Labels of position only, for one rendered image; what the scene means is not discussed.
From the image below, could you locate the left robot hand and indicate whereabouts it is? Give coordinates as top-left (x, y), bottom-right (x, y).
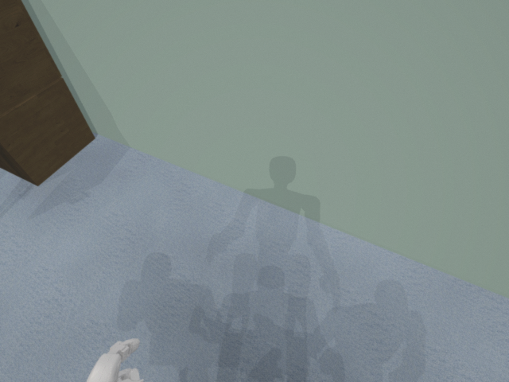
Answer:
top-left (87, 338), bottom-right (144, 382)

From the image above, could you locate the cupboard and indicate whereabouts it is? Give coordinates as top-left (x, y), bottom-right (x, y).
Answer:
top-left (0, 0), bottom-right (95, 186)

